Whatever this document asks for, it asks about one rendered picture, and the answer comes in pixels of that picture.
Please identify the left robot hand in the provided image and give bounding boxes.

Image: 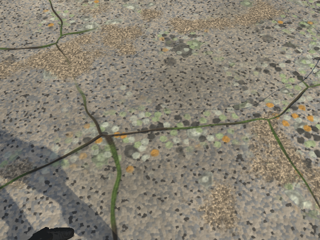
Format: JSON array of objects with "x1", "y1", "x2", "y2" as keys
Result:
[{"x1": 28, "y1": 227, "x2": 74, "y2": 240}]

